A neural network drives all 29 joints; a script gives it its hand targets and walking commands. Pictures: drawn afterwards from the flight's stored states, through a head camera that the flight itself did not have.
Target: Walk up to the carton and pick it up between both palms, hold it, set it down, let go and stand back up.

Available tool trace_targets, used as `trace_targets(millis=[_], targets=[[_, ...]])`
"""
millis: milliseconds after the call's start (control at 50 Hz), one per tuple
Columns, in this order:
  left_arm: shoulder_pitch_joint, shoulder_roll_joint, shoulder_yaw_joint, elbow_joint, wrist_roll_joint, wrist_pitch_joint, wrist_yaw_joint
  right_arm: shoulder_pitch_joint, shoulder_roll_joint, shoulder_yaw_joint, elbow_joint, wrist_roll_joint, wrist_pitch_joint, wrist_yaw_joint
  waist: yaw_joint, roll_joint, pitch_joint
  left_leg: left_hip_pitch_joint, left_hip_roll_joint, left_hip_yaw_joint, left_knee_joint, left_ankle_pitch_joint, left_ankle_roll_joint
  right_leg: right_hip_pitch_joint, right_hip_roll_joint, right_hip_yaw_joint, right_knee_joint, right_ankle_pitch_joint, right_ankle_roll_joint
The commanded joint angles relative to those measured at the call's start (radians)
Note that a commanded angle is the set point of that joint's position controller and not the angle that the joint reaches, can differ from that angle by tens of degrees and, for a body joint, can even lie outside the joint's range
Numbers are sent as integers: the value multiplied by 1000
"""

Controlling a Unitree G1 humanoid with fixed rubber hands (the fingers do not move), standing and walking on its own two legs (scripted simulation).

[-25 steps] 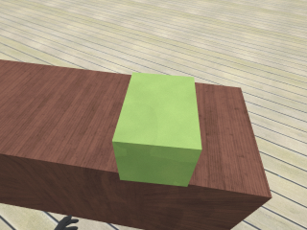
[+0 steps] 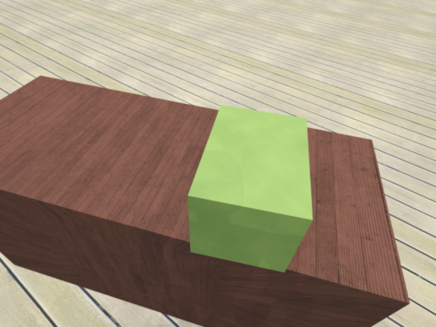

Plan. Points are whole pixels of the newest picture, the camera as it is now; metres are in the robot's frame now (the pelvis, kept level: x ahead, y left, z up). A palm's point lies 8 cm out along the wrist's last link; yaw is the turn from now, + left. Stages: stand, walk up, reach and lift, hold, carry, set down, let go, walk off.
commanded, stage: stand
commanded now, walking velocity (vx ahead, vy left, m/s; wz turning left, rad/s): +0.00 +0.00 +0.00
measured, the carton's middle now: (250, 182) +0.46 -0.06 +0.01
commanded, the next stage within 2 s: none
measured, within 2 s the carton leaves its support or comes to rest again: neither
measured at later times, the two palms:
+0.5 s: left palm out of the picture +0.01 +0.24 -0.14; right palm out of the picture +0.06 -0.24 -0.12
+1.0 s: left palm out of the picture -0.01 +0.21 -0.15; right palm out of the picture +0.06 -0.24 -0.13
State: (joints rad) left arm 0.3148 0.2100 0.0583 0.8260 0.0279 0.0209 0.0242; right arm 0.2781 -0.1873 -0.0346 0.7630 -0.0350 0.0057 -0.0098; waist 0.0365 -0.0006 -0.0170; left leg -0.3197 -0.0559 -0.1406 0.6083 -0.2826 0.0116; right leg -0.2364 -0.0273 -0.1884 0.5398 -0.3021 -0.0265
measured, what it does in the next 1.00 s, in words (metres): stands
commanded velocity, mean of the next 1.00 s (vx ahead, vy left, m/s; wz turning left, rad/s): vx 0.00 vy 0.00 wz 0.00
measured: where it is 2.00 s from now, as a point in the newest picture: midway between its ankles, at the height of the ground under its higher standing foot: outside the picture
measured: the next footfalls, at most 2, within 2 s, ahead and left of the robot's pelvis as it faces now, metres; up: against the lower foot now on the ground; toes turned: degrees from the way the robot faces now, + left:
none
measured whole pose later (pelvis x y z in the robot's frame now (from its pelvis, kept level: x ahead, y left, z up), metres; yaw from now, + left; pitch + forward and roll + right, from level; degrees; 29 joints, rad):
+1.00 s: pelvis +0.01 -0.02 +0.00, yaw +2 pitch -2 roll -1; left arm 0.29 0.16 0.04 1.09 0.02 0.03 0.04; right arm 0.27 -0.14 0.00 0.98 -0.02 0.02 -0.05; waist 0.03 -0.01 0.04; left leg -0.25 -0.06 -0.18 0.56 -0.27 -0.01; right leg -0.16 -0.03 -0.22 0.51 -0.32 -0.04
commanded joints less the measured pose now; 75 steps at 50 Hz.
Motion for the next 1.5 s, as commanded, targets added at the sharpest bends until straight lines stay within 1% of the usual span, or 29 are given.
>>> trace_targets(millis=[0,100,300,440,580,820,1060,1480], targets=[[17,115,30,-36,0,-14,4,30,-129,-30,-54,1,-15,-9,-8,43,39,-94,84,-114,-160,136,48,59,-90,154,-140,-5,-40],[22,112,30,1,-1,-12,5,31,-127,-27,-34,4,-16,-14,-2,46,42,-105,80,-121,-175,137,49,90,-93,146,-140,13,-41],[20,104,26,74,-3,-7,10,49,-118,-20,17,9,-12,-22,-6,22,55,-78,64,-98,-154,172,44,92,-112,139,-163,17,-52],[21,95,20,121,-4,-2,15,52,-108,-13,57,10,-7,-28,-7,18,69,-61,59,-89,-145,192,42,89,-121,132,-171,16,-57],[26,80,13,165,-6,2,16,48,-93,-4,96,12,-5,-33,-5,22,80,-61,62,-95,-156,192,41,105,-116,124,-170,22,-55],[35,60,4,225,-6,3,20,39,-71,10,156,15,-1,-40,-6,23,89,-40,60,-84,-154,206,35,113,-119,120,-177,37,-56],[44,43,-2,260,-6,5,26,26,-53,19,201,17,4,-46,-4,19,94,-29,60,-65,-137,230,27,124,-125,118,-181,68,-61],[48,34,-4,274,-6,9,32,7,-44,24,237,17,9,-52,-2,19,99,-24,64,-57,-111,253,23,130,-128,117,-169,92,-68]])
